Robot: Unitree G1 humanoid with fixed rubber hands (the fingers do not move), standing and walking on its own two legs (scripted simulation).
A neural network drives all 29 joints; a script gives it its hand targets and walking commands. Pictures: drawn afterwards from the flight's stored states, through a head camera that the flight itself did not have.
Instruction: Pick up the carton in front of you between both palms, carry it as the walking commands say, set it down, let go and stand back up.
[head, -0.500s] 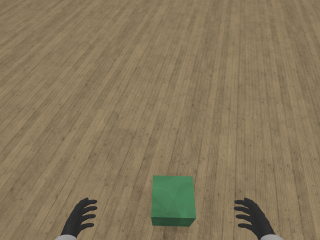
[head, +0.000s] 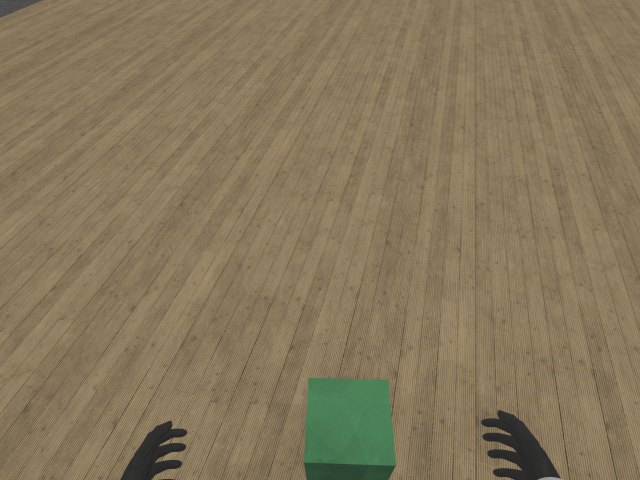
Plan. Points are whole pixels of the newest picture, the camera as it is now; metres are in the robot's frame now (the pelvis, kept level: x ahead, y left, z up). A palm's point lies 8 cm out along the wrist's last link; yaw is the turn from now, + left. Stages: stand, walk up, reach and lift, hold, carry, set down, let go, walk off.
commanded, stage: stand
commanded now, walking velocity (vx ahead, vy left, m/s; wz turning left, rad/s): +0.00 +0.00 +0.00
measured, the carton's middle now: (346, 434) +0.38 -0.05 -0.65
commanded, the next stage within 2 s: none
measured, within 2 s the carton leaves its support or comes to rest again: neither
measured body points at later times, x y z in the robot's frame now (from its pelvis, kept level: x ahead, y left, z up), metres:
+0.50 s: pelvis +0.01 -0.01 +0.00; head +0.01 -0.02 +0.45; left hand +0.14 +0.29 -0.10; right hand +0.15 -0.30 -0.10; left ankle -0.04 +0.12 -0.74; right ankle +0.01 -0.12 -0.74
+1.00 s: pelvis +0.00 -0.01 +0.01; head -0.01 -0.02 +0.46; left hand +0.10 +0.30 -0.10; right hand +0.11 -0.31 -0.11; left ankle -0.04 +0.12 -0.74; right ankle +0.01 -0.12 -0.74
